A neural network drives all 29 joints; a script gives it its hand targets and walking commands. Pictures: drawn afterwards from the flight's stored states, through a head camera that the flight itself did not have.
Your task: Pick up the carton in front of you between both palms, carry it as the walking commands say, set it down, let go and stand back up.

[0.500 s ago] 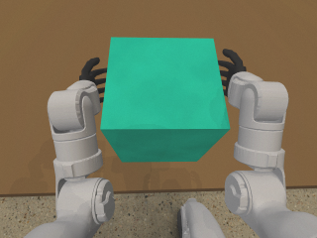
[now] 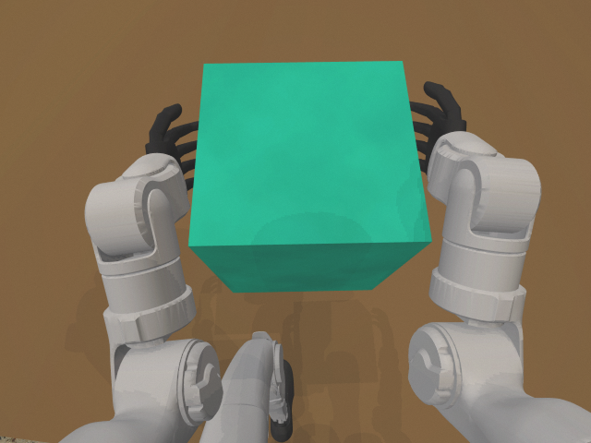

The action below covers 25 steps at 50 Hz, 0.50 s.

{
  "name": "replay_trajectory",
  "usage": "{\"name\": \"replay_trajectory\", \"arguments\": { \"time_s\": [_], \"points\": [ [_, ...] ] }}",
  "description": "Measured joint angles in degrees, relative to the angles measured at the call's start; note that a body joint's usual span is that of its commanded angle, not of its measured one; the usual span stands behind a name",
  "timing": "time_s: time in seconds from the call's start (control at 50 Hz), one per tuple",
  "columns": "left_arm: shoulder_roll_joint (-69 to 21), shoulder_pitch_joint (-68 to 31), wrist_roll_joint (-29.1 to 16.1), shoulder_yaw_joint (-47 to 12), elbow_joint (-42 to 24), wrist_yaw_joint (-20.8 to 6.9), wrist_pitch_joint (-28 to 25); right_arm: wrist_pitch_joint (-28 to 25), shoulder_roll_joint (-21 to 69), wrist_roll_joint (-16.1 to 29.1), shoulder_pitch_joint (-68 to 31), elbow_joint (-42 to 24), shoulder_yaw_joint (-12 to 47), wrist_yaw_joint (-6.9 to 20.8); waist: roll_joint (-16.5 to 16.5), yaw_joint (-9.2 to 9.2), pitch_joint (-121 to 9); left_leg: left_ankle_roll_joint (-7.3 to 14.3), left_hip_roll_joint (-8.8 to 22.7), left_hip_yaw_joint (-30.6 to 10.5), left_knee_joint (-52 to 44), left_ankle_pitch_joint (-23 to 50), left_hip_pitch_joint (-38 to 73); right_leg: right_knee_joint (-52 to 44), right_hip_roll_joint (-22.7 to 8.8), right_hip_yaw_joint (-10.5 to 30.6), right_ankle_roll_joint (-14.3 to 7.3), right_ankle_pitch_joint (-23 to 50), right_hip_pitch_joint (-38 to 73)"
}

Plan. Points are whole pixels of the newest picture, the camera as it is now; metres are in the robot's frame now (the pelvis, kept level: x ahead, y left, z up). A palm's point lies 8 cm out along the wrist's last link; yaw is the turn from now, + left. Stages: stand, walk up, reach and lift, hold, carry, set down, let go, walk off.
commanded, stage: carry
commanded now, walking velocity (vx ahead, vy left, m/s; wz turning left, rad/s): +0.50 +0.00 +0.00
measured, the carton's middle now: (302, 197) +0.39 +0.03 +0.07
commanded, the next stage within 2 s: none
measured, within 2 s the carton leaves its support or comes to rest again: neither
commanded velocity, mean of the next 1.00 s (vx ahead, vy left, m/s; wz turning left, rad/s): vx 0.50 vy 0.00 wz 0.00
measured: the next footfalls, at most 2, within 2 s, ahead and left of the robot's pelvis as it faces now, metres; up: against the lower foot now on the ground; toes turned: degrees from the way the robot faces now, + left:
left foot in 0.04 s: +0.23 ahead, +0.09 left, +0.09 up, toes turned +2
right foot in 0.48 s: +0.48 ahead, -0.09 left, +0.09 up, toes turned -5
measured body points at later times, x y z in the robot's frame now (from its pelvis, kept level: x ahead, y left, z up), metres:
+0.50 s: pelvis +0.33 +0.00 +0.06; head +0.35 -0.01 +0.51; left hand +0.73 +0.12 +0.27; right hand +0.73 -0.18 +0.28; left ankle +0.20 +0.08 -0.63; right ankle +0.44 -0.08 -0.65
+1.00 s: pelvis +0.61 +0.03 +0.08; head +0.65 +0.03 +0.53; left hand +0.96 +0.18 +0.15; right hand +0.96 -0.13 +0.16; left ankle +0.67 +0.11 -0.65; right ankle +0.46 -0.07 -0.60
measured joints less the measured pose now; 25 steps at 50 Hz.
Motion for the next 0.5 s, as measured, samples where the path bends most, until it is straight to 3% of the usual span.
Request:
{"name": "replay_trajectory", "arguments": {
  "time_s": [0.04,0.06,0.12,0.18,0.22,0.28,0.34,0.44,0.48,0.5],
  "points": [
    [1.1,0.2,0.0,0.4,1.8,-0.3,0.4,-0.8,0.0,-0.3,-0.4,3.5,1.0,-0.1,-0.2,-2.31,-0.7,0.8,-2.0,1.7,-12.2,10.5,6.8,7.6,-1.3,-1.0,-0.1,0.6,0.1],
    [2.0,0.0,0.0,0.5,2.9,-0.7,0.4,-1.4,0.1,-0.4,-0.6,5.1,1.7,-0.2,-0.9,-3.66,-0.5,1.0,-2.5,2.3,-12.4,11.6,8.8,17.5,-1.8,0.3,0.4,3.8,-2.7],
    [3.2,-0.5,-0.3,0.5,5.9,-2.5,-0.1,-2.1,-0.4,0.7,-0.6,7.8,2.6,-0.1,-0.7,-7.98,0.7,1.0,-3.9,1.7,-13.3,5.3,13.7,53.0,2.7,7.6,0.9,2.9,-15.4],
    [1.5,0.4,1.4,0.8,4.7,-2.7,0.8,-1.6,-1.2,3.0,1.3,6.8,2.8,-0.8,0.7,-10.74,1.5,0.0,-4.2,1.2,-20.8,6.4,20.7,64.6,4.1,8.1,0.3,0.7,-25.2],
    [0.3,0.6,2.6,1.3,2.9,-2.7,1.2,-1.5,-1.6,4.6,1.7,5.9,2.7,-1.3,2.0,-11.98,2.0,0.1,-3.7,0.5,-26.3,6.8,25.7,61.0,3.4,6.4,0.3,-1.1,-30.0],
    [-0.5,0.0,3.8,1.5,1.1,-2.9,1.2,-2.0,-2.1,6.2,0.8,5.2,2.1,-1.7,2.8,-13.14,1.5,-0.2,-2.9,-0.3,-32.9,7.0,31.9,46.9,2.0,4.1,0.7,-1.3,-34.2],
    [-0.3,-1.6,4.7,1.1,1.1,-2.9,1.1,-2.1,-2.9,6.9,-1.7,6.1,1.5,-1.8,2.4,-13.34,-0.5,-1.0,-2.5,-1.3,-36.3,5.6,36.6,31.3,1.4,3.4,0.6,4.6,-35.3],
    [1.8,-4.0,4.8,0.3,5.5,-2.9,2.7,-0.9,-4.7,6.2,-6.2,13.0,1.6,-1.1,1.4,-10.47,-5.8,-2.9,-1.9,-2.0,-35.5,-1.1,43.4,9.6,1.6,0.1,-0.3,17.5,-28.8],
    [2.7,-5.6,4.5,-0.6,9.3,-2.8,3.6,0.2,-5.9,5.6,-7.6,16.1,2.0,-0.8,0.9,-8.52,-7.9,-3.7,-1.4,-1.8,-28.6,-4.9,43.6,4.8,1.8,-1.4,-1.5,20.2,-23.8],
    [3.0,-6.3,4.3,-1.0,11.1,-2.7,3.6,0.6,-6.6,5.5,-8.2,17.6,2.1,-0.6,1.7,-7.18,-8.2,-4.2,-0.7,-2.8,-21.7,-4.5,41.7,7.2,2.4,-2.1,-1.9,18.3,-23.8]
  ]
}}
